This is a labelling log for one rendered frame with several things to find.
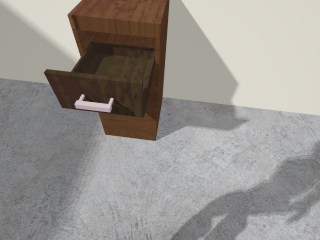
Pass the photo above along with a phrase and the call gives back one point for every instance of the drawer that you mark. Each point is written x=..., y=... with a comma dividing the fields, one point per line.
x=104, y=71

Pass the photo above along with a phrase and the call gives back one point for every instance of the cabinet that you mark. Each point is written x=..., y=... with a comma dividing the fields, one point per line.
x=140, y=23

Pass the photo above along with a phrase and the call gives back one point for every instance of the handle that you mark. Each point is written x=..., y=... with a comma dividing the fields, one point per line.
x=94, y=106

